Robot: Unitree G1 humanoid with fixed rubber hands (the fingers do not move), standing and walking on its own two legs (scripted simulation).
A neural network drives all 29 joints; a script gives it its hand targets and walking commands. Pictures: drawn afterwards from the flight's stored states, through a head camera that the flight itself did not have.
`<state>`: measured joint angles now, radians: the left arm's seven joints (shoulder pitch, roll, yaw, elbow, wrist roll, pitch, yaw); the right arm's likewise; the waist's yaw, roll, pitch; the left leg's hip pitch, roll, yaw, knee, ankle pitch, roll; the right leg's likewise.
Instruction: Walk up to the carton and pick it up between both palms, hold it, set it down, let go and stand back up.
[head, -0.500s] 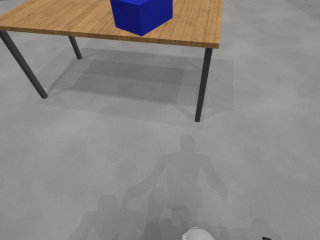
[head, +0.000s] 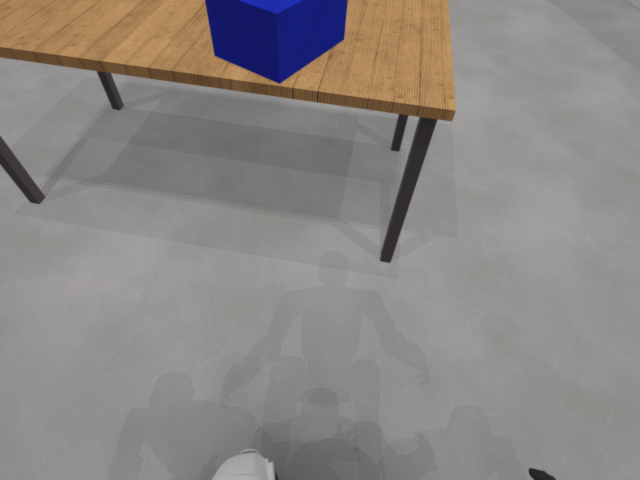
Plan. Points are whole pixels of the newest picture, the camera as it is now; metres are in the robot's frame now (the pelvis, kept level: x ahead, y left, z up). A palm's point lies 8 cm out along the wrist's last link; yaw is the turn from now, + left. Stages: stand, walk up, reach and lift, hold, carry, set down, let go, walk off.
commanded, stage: walk up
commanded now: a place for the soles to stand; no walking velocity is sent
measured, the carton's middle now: (281, 16) +1.17 +0.09 +0.02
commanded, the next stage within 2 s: none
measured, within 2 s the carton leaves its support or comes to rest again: neither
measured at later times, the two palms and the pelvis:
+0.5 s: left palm (41, 436) +0.19 +0.36 -0.10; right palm (488, 400) +0.23 -0.25 -0.11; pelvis +0.16 +0.05 +0.01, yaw +0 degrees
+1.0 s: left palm (104, 332) +0.34 +0.33 -0.11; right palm (467, 323) +0.36 -0.25 -0.11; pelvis +0.29 +0.06 +0.01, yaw -5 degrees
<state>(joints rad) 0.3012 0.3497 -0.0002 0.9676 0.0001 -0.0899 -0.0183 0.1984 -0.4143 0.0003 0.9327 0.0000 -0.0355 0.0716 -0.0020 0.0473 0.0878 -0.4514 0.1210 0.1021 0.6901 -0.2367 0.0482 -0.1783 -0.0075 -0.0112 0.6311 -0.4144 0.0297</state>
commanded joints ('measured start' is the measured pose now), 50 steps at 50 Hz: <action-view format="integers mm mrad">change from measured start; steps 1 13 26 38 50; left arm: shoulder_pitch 22 49 -124 161 -34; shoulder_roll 195 261 235 257 241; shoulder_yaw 70 88 60 113 83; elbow -115 -13 -90 -94 -137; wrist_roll -16 -16 4 -14 12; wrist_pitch -6 59 25 -15 8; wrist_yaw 19 -4 -4 57 31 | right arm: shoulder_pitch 206 54 45 -15 177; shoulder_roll -356 -220 -257 -132 -192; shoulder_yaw -172 -129 -138 -95 -141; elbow -28 -77 -81 -113 -39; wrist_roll -28 -2 -30 -11 -15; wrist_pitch -68 -69 -50 -12 -42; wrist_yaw -41 -53 -59 -39 -43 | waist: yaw -101 -18 -54 25 -103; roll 258 71 72 -170 -44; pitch -139 54 7 -107 -149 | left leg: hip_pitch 523 339 544 -183 468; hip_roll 305 175 244 -42 -62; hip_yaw -600 -172 -122 -125 -41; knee -515 -519 -255 401 -201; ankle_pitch -375 -87 556 -132 7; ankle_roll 56 -69 114 -29 -7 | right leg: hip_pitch -492 -420 -384 196 -263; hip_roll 69 -72 -85 -211 -85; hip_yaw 52 122 -41 350 193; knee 545 398 66 -206 67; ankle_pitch -64 195 92 762 226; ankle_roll -93 -18 -67 -261 -183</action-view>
